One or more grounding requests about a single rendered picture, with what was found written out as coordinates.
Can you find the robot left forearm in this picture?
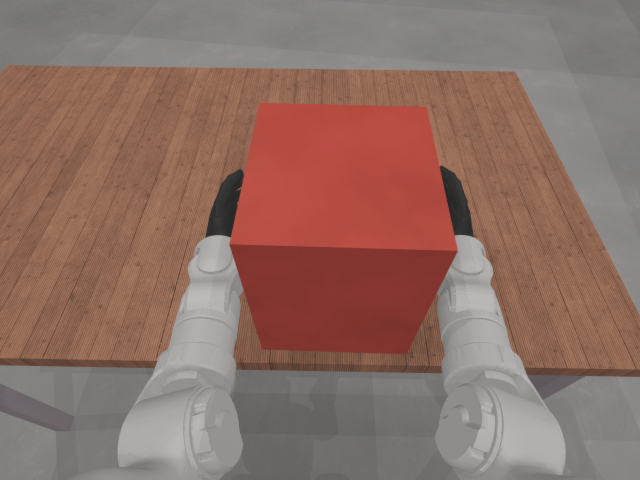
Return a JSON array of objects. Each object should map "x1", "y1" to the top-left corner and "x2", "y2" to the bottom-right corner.
[{"x1": 118, "y1": 235, "x2": 243, "y2": 467}]

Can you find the right robot upper arm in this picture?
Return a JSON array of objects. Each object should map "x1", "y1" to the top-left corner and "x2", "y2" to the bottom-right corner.
[{"x1": 435, "y1": 382, "x2": 593, "y2": 480}]

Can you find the left robot hand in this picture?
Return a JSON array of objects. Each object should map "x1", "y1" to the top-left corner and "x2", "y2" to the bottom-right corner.
[{"x1": 205, "y1": 169, "x2": 244, "y2": 238}]

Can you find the table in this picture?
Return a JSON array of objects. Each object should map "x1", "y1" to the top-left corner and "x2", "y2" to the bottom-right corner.
[{"x1": 0, "y1": 65, "x2": 640, "y2": 431}]

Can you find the left robot upper arm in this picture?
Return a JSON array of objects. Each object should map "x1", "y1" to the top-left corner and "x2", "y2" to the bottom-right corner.
[{"x1": 67, "y1": 384, "x2": 243, "y2": 480}]

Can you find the robot right forearm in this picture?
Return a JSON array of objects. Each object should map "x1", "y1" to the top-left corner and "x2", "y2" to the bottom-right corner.
[{"x1": 437, "y1": 235, "x2": 566, "y2": 470}]

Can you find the carton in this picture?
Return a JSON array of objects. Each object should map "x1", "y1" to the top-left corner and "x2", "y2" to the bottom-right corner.
[{"x1": 229, "y1": 103, "x2": 458, "y2": 354}]

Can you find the right robot hand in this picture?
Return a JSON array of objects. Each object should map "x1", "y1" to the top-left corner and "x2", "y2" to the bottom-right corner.
[{"x1": 440, "y1": 166, "x2": 474, "y2": 237}]

